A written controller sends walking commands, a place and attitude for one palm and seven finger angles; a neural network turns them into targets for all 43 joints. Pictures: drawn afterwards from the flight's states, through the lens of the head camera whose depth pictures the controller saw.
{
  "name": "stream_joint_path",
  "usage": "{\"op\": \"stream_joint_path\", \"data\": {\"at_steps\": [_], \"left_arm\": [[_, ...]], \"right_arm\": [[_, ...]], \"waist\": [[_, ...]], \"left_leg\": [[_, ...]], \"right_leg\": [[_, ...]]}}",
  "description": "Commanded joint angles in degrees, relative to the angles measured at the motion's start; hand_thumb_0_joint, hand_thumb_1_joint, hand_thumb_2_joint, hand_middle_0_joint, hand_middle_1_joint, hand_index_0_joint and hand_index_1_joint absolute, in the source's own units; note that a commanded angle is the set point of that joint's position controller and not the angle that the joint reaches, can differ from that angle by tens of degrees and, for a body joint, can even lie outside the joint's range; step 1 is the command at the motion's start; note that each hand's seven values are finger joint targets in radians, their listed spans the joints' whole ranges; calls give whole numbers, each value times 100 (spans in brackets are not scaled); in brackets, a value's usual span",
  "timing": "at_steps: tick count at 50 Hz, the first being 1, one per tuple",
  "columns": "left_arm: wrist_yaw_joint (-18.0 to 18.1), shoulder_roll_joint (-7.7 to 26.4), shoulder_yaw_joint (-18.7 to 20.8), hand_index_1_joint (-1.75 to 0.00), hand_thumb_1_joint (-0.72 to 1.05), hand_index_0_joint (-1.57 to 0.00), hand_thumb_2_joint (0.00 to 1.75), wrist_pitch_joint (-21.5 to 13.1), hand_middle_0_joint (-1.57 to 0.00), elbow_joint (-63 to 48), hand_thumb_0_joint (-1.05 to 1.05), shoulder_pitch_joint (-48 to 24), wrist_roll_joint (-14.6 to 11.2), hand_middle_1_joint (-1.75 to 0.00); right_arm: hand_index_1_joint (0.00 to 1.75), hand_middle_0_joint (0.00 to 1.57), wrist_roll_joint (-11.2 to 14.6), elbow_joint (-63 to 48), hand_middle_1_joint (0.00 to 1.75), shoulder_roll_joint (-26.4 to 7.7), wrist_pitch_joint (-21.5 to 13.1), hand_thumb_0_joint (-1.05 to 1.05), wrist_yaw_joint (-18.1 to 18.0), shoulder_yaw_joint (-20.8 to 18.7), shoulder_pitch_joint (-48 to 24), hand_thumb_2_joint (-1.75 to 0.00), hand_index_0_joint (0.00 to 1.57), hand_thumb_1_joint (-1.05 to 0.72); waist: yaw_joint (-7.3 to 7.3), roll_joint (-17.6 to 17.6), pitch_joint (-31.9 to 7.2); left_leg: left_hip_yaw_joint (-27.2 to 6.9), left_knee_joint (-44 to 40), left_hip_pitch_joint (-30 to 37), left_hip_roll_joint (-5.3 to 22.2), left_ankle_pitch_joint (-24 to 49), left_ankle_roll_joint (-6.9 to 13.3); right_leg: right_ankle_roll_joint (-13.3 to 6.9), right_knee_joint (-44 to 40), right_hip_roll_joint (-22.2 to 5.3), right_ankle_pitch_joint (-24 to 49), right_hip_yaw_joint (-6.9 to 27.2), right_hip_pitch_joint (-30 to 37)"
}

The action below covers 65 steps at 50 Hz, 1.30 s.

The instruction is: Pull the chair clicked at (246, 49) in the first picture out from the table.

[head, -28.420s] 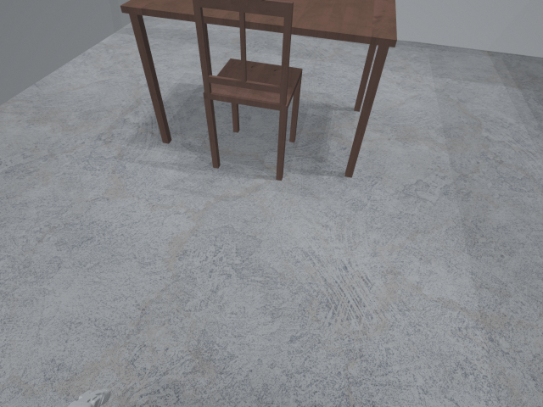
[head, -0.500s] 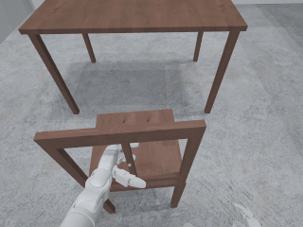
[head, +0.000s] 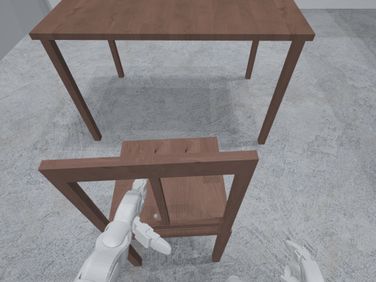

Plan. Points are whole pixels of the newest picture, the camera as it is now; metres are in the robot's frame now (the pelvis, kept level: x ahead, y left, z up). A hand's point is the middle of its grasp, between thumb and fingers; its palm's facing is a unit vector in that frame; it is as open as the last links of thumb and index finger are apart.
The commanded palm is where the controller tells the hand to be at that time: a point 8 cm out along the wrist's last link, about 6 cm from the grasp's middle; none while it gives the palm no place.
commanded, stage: draw the fingers out of the gap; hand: left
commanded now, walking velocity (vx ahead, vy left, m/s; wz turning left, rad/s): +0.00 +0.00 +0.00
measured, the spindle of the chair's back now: (161, 203) +0.31 +0.07 -0.05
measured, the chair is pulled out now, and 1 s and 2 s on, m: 0.60 0.60 0.60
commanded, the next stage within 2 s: draw the hand back to the body in 0.66 s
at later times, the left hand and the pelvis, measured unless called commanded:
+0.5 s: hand (152, 256) +0.19 +0.08 -0.02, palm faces -0.20 -0.97 -0.12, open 17.5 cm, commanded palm +0.17 +0.13 +0.00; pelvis -0.01 +0.00 -0.01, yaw +1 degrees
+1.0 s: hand (125, 253) +0.18 +0.11 +0.05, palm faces +0.06 -1.00 +0.02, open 17.5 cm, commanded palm +0.13 +0.16 +0.04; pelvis -0.02 +0.00 -0.04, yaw +1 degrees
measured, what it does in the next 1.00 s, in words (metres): stands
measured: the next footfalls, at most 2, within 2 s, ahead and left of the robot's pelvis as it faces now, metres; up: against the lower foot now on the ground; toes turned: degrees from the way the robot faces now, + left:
none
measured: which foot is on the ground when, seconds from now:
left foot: down 0.00-1.00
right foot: down 0.00-1.00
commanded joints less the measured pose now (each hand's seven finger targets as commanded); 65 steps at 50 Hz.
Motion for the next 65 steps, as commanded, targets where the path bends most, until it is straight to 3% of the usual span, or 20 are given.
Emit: {"op": "stream_joint_path", "data": {"at_steps": [1, 3, 7, 14, 15, 19, 22, 33, 39, 40, 41, 44, 48, 49, 52, 56, 59, 63, 64, 65], "left_arm": [[19, 436, 240, 0, -55, 0, 20, -340, 0, -1718, 0, -151, 24, 0], [-13, 209, -50, 0, -55, 0, 20, -332, 0, -1985, 0, 195, 18, 0], [-15, 176, -279, 0, -55, 0, 20, -276, 0, -2359, 0, 214, 59, 0], [155, 446, -170, 0, -55, 0, 20, -265, 0, -2719, 0, 642, 199, 0], [164, 320, -288, 0, -55, 0, 20, -265, 0, -2824, 0, 652, 207, 0], [181, 377, -223, 0, -55, 0, 20, -161, 0, -2873, 0, 1456, 246, 0], [138, 206, -453, 0, -55, 0, 20, -79, 0, -3098, 0, 1676, 261, 0], [215, 215, -750, 0, -55, 0, 20, -218, 0, -4135, 0, 2619, 415, 0], [240, 437, -587, 0, -55, 0, 20, -206, 0, -4323, 0, 3117, 508, 0], [314, -299, -368, 0, -55, 0, 20, -982, 0, -5078, 0, 2643, -452, 0], [349, 1, -202, 0, -55, 0, 20, -1350, 0, -4661, 0, 2944, -409, 0], [433, 242, 147, 0, -55, 0, 20, -1994, 0, -5019, 0, 3120, -506, 0], [368, 97, 20, 0, -55, 0, 20, -3019, 0, -4771, 0, 3443, -315, 0], [304, 167, 68, 0, -55, 0, 20, -3091, 0, -4549, 0, 3706, -249, 0], [-35, 319, -6, 0, -55, 0, 20, -2694, 0, -4665, 0, 3884, -215, 0], [-192, 783, 604, 0, -55, 0, 20, -2161, 0, -5428, 0, 3617, -544, 0], [-61, 996, 1154, 0, -55, 0, 20, -2211, 0, -5833, 0, 3421, -896, 0], [-109, 867, 1343, -3, -41, -2, 27, -2350, -2, -5531, 0, 3497, -1115, -3], [-183, 846, 1326, -4, -37, -2, 29, -2315, -2, -5419, 0, 3549, -1115, -4], [413, 1690, 1643, -5, -33, -3, 31, -1738, -3, -5181, 0, 4100, -316, -5]], "right_arm": [[30, 20, 26, -1016, 30, -627, -311, 0, -50, -244, -331, -90, 20, -90], [30, 20, 39, -1104, 30, -602, -364, 0, -47, -238, -351, -90, 20, -90], [30, 20, 33, -1139, 30, -634, -468, 0, -91, -231, -326, -90, 20, -90], [30, 20, 0, -1235, 30, -654, -578, 0, -160, -182, -339, -90, 20, -90], [30, 20, -6, -1257, 30, -617, -582, 0, -152, -166, -331, -90, 20, -90], [30, 20, 5, -1398, 30, -604, -560, 0, -136, -156, -403, -90, 20, -90], [30, 20, 14, -1519, 30, -563, -540, 0, -120, -135, -415, -90, 20, -90], [30, 20, 20, -1781, 30, -522, -656, 0, -177, -146, -293, -90, 20, -90], [30, 20, 24, -1864, 30, -515, -678, 0, -219, -182, -271, -90, 20, -90], [30, 20, 40, -1795, 30, -337, -826, 0, -217, -132, -384, -90, 20, -90], [30, 20, 29, -1602, 30, -392, -926, 0, -197, -158, -378, -90, 20, -90], [30, 20, 43, -1518, 30, -364, -1059, 0, -123, -234, -247, -90, 20, -90], [30, 20, 24, -1300, 30, -271, -1065, 0, 88, -359, -331, -90, 20, -90], [30, 20, 22, -1294, 30, -307, -1027, 0, 133, -398, -361, -90, 20, -90], [30, 20, 106, -1549, 30, -397, -861, 0, 153, -382, -461, -90, 20, -90], [30, 20, 189, -1713, 30, -409, -762, 0, -102, -325, -542, -90, 20, -90], [30, 20, 207, -1607, 30, -338, -847, 0, -251, -286, -496, -90, 20, -90], [30, 20, 232, -1341, 30, -322, -997, 0, -272, -267, -390, -90, 20, -90], [30, 20, 245, -1304, 30, -343, -1043, 0, -264, -269, -434, -90, 20, -90], [30, 20, 100, -1311, 30, -349, -851, 0, -366, -330, -263, -90, 20, -90]], "waist": [[78, -341, -1376], [27, -319, -1265], [-116, -411, -1062], [-21, -400, -902], [-31, -361, -982], [96, -399, -923], [46, -469, -807], [-41, -373, -680], [48, -320, -798], [102, -647, -611], [168, -571, -629], [285, -247, -970], [292, -220, -997], [308, -218, -1054], [275, -132, -956], [257, -375, -1101], [274, -534, -1090], [236, -433, -910], [240, -239, -897], [530, 119, -1094]], "left_leg": [[160, -598, -715, -119, 2067, 101], [135, -552, -667, -109, 2064, 115], [47, -461, -679, -123, 1775, 145], [-52, -386, -806, -169, 1515, 146], [-52, -385, -776, -185, 1497, 151], [-40, -345, -955, -181, 1466, 136], [-49, -306, -1056, -193, 1285, 150], [-92, -20, -1199, -224, 1121, 179], [-78, 96, -1362, -257, 1062, 180], [-108, 321, -1661, -326, 1007, 85], [-84, 406, -1736, -311, 889, 67], [-91, 472, -1720, -288, 1165, 30], [-53, 870, -2098, -202, 1382, -37], [-57, 863, -2110, -178, 1434, -18], [-12, 634, -2037, -155, 1019, 40], [-64, 440, -1848, -146, 771, 129], [-119, 356, -1702, -152, 933, 122], [-150, 222, -1423, -134, 1284, 75], [-139, 180, -1321, -129, 1385, 82], [-95, -191, -1011, 62, 1557, 44]], "right_leg": [[-183, -322, 50, 1729, -49, 2183], [-175, -327, 58, 1651, -87, 2027], [-126, -345, 81, 1224, -132, 1687], [-142, -254, 93, 685, -153, 1409], [-138, -249, 82, 654, -140, 1436], [-164, -190, 80, 619, -129, 1472], [-134, -188, 72, 437, -116, 1374], [-127, -12, 103, 113, -128, 949], [-146, 82, 104, 19, -80, 951], [-134, 143, 150, -36, -213, 603], [-149, 242, 165, -213, -157, 568], [-199, 496, 178, 68, -178, 643], [-227, 951, 175, 453, -120, 294], [-246, 967, 168, 523, -95, 384], [-204, 670, 112, 105, -13, 622], [-139, 349, 97, -282, 3, 940], [-134, 199, 137, -100, -54, 1164], [-120, 124, 156, 381, -191, 1236], [-129, 68, 138, 485, -186, 1292], [-254, -18, -77, 603, 1, 1868]]}}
